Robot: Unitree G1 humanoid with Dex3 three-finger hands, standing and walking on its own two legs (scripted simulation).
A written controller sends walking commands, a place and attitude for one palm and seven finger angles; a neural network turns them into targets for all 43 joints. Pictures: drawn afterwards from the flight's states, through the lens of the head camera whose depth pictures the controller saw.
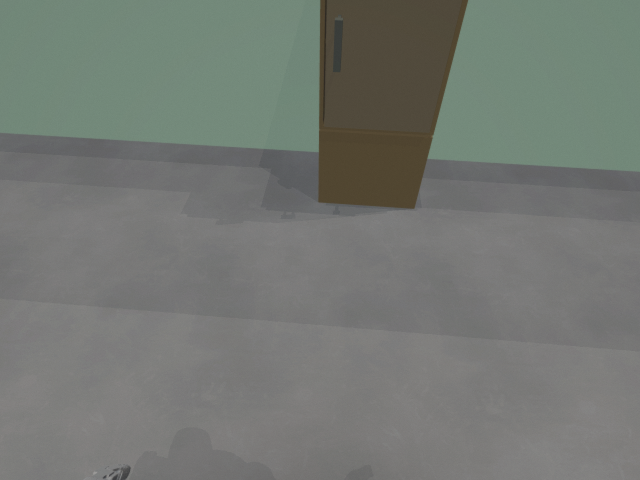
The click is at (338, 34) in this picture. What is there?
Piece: cupboard door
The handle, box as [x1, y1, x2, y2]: [333, 15, 342, 71]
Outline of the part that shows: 340,15 338,15 337,18 335,17 333,71 339,71 340,69 342,18 340,17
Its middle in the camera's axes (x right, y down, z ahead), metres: +0.05 -0.64 +1.27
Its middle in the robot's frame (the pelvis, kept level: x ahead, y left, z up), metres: +1.39 +0.00 -0.02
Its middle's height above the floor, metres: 0.75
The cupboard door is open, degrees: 0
